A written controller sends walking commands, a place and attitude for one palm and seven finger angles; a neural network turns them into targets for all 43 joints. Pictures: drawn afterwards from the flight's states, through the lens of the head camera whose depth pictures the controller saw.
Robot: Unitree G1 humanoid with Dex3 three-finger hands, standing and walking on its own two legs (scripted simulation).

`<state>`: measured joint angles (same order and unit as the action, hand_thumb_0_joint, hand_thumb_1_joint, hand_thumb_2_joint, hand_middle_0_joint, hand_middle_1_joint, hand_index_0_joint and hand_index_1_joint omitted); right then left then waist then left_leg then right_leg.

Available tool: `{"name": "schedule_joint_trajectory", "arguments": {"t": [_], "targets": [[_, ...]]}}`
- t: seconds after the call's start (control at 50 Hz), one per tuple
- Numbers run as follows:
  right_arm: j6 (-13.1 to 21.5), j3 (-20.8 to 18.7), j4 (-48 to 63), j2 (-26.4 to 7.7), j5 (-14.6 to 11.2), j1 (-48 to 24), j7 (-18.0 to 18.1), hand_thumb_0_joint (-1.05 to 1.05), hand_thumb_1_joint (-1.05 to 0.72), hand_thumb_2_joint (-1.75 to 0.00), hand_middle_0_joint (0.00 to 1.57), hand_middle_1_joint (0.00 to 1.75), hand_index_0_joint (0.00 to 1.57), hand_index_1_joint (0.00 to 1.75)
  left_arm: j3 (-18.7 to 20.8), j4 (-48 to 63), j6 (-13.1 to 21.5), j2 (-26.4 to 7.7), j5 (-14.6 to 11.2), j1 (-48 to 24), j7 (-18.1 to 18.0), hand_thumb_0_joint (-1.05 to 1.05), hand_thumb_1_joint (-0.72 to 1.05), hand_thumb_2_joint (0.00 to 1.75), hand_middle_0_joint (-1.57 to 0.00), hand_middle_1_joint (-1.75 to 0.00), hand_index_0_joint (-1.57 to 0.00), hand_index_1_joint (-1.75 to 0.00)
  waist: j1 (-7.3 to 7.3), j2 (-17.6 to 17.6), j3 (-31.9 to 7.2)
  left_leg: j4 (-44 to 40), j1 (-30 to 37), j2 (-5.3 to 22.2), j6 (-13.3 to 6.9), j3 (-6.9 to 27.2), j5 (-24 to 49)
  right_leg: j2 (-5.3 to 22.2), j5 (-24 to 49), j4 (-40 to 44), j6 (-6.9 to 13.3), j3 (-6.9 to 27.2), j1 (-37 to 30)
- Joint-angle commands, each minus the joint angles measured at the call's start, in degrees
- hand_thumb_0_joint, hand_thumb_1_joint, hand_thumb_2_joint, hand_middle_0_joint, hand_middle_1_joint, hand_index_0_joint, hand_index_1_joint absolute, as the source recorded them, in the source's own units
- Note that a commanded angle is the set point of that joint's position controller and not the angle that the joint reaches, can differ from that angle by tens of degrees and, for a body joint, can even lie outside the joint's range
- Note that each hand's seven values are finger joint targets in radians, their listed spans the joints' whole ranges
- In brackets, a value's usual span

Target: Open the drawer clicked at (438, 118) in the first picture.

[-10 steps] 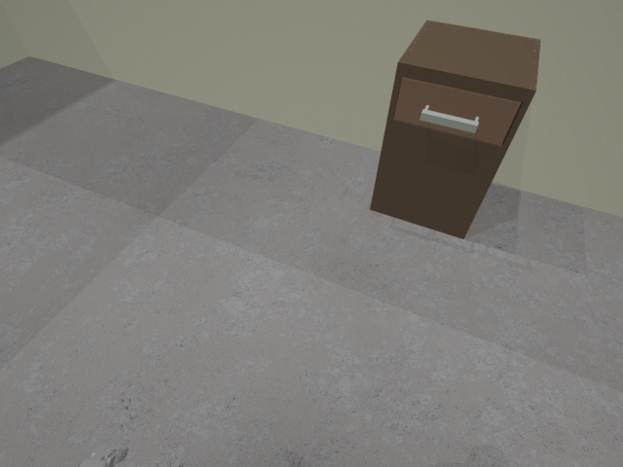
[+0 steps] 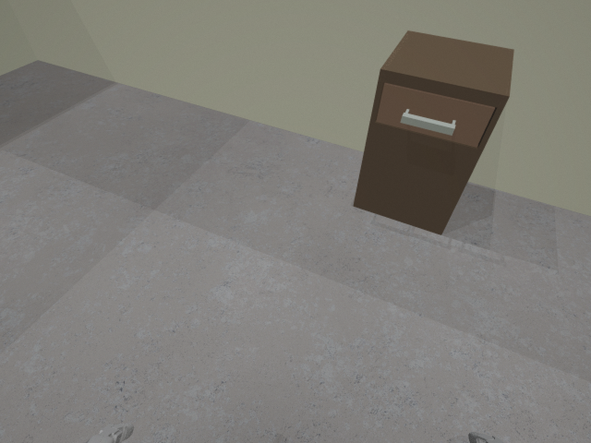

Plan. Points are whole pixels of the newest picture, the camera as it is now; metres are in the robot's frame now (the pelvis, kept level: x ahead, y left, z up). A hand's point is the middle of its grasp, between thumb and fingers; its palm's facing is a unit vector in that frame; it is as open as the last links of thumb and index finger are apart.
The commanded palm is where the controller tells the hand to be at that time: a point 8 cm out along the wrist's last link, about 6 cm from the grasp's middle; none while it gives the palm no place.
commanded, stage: stand and wait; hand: left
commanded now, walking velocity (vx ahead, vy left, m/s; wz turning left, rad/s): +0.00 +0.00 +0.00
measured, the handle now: (428, 120) +1.23 -0.42 -0.20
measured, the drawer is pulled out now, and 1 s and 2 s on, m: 0.00 0.00 0.00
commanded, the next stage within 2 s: look at it before walking up in 0.62 s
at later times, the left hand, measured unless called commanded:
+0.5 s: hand out of the picture +0.05 +0.25 -0.15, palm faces -0.02 -0.94 -0.34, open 7.4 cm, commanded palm none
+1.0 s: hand out of the picture +0.06 +0.24 -0.15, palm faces -0.03 -0.94 -0.33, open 7.4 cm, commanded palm none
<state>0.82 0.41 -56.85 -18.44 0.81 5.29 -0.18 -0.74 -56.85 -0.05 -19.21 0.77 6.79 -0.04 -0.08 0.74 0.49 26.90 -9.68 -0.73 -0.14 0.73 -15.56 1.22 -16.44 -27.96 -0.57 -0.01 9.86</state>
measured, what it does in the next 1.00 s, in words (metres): stands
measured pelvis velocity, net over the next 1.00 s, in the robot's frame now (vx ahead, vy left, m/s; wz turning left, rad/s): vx -0.02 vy -0.01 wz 0.00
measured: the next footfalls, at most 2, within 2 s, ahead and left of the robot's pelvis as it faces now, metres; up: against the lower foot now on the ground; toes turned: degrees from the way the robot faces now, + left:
none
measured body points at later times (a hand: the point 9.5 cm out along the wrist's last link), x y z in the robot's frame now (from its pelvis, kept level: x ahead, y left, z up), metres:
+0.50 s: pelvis -0.02 -0.01 +0.01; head -0.01 +0.00 +0.45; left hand +0.05 +0.29 -0.13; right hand +0.06 -0.30 -0.13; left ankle -0.01 +0.12 -0.74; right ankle -0.01 -0.13 -0.74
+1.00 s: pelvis -0.02 -0.01 +0.01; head -0.02 -0.01 +0.46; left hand +0.06 +0.29 -0.13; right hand +0.06 -0.30 -0.12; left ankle -0.01 +0.12 -0.74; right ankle -0.01 -0.13 -0.74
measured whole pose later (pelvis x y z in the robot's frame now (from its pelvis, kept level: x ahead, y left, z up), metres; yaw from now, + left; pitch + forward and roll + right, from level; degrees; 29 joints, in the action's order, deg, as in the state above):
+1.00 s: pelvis -0.02 -0.01 +0.01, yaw +0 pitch -2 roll +0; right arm 0.8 0.3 -63.6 -19.3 0.4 6.8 -0.4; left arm -0.4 -62.2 0.3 -19.7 0.9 7.7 0.2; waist 0.1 0.6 2.0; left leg 21.5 -8.6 0.2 0.7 1.1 -11.0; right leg 0.4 -11.9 -22.5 0.1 -0.4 8.7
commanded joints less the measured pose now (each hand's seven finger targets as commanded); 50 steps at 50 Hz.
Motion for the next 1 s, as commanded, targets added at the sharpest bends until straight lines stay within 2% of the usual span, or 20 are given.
{"name": "schedule_joint_trajectory", "arguments": {"t": [0.0, 0.1, 0.5, 0.98], "targets": [[1.25, -3.15, 3.15, -12.25, 0.11, -2.71, 1.11, 0.0, -0.9, -0.9, 0.2, 0.3, 0.2, 0.3, 2.97, 3.25, 1.22, -11.9, -0.19, -2.49, -0.71, 0.0, 0.9, 0.9, -0.2, -0.3, -0.2, -0.3, -0.02, -0.98, -3.39, -4.51, 0.86, 6.6, -2.26, 4.76, 14.93, 5.35, 13.04, 4.87, 2.52, 4.67, -0.51], [1.27, -3.08, 2.02, -12.15, -0.01, -2.79, 1.11, 0.0, -0.9, -0.9, 0.2, 0.3, 0.2, 0.3, 3.03, 2.27, 1.34, -11.85, -0.21, -2.28, -0.69, 0.0, 0.9, 0.9, -0.2, -0.3, -0.2, -0.3, -0.03, -0.67, -3.97, -4.98, 1.33, 6.68, -2.08, 4.92, 14.74, 5.6, 13.29, 5.77, 2.52, 4.83, -1.43], [1.16, -2.58, -2.33, -12.94, -0.27, -1.36, 0.88, 0.0, -0.9, -0.9, 0.2, 0.3, 0.2, 0.3, 2.71, -1.63, 1.29, -12.29, -0.21, -1.48, -0.44, 0.0, 0.9, 0.9, -0.2, -0.3, -0.2, -0.3, -0.12, -0.7, -1.63, -8.4, 0.2, 6.99, -1.75, 5.97, 8.42, 5.64, 6.2, 9.28, 2.45, 5.87, -0.84], [1.11, -2.52, -3.04, -12.82, -0.33, -1.14, 0.78, 0.0, -0.9, -0.9, 0.2, 0.3, 0.2, 0.3, 2.7, -1.78, 1.47, -12.3, -0.12, -1.55, -0.42, 0.0, 0.9, 0.9, -0.2, -0.3, -0.2, -0.3, -0.1, -0.91, -1.74, -8.71, 1.08, 7.12, -1.36, 5.85, 9.53, 5.68, 7.46, 10.25, 2.41, 6.13, -0.75]]}}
